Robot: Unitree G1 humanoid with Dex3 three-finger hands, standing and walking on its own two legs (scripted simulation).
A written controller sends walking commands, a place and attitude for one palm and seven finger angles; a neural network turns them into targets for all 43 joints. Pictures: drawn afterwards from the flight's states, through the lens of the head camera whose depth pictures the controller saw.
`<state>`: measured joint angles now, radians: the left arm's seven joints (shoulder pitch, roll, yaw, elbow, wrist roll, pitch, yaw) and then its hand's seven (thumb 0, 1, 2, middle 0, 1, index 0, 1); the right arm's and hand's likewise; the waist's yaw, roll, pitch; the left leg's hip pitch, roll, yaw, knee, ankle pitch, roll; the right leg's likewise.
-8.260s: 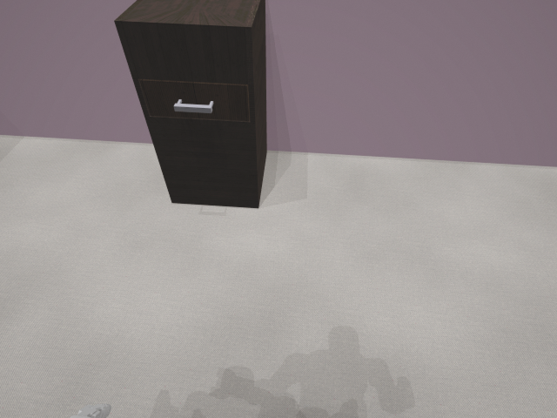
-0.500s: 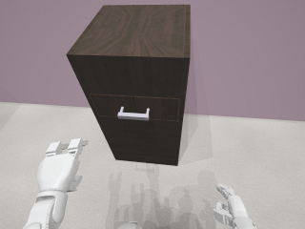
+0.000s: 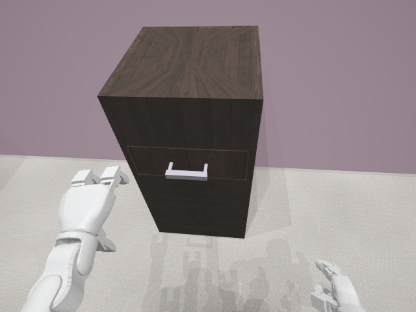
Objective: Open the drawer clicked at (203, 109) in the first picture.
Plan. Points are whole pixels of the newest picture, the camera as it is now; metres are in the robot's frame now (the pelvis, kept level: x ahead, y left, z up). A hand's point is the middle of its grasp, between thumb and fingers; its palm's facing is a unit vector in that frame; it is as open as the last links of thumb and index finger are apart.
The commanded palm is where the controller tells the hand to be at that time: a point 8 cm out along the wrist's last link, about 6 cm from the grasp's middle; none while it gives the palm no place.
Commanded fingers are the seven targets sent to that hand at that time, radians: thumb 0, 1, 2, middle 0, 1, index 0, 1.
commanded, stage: raise the hand with hooked fingers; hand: left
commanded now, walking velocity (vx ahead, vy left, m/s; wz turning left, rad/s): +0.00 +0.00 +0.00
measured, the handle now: (187, 170) +0.56 +0.15 -0.18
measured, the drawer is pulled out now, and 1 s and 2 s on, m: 0.00 0.00 0.00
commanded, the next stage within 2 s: move the hooked fingers above the handle in 0.68 s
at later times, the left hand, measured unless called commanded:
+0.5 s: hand (101, 191) +0.30 +0.24 +0.09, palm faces +0.00 -0.10 -1.00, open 13.8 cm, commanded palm +0.28 +0.24 +0.14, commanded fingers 0.00 -0.50 0.30 -0.30 -1.20 -0.30 -1.20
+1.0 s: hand (119, 196) +0.31 +0.22 +0.05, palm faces -0.06 -0.10 -0.99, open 13.8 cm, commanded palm +0.31 +0.22 +0.11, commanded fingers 0.00 -0.50 0.30 -0.30 -1.20 -0.30 -1.20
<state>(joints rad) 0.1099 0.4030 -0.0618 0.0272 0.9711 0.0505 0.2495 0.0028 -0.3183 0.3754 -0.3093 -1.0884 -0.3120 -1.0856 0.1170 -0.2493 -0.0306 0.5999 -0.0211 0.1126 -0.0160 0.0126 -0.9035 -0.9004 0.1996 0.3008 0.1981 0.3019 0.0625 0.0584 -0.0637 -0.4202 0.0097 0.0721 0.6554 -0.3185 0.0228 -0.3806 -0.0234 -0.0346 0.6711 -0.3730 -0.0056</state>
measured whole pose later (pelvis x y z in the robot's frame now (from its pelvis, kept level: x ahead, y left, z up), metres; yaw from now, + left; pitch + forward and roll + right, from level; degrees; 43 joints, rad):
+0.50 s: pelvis +0.00 +0.00 +0.01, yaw +0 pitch +3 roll +0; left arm -0.07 0.47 -0.04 0.09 0.92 -0.02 0.06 0.00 -0.48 0.30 -0.32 -1.20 -0.32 -1.20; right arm 0.17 -0.26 -0.01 0.62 0.00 0.15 -0.01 0.01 -0.90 -0.90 0.20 0.30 0.20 0.30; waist 0.07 0.08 -0.02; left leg -0.32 0.00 0.06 0.51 -0.24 0.03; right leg -0.27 -0.03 -0.04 0.52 -0.30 0.00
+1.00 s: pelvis -0.01 -0.02 +0.01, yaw +1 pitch +4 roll +1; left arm -0.19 0.43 -0.11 0.30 0.97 -0.04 0.11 0.00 -0.49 0.30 -0.32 -1.20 -0.32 -1.20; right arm 0.14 -0.25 -0.01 0.63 0.01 0.11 -0.03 0.01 -0.90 -0.90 0.20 0.30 0.20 0.30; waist 0.07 0.05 -0.03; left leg -0.38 0.01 0.04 0.55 -0.25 0.01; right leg -0.34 -0.01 -0.06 0.58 -0.32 -0.02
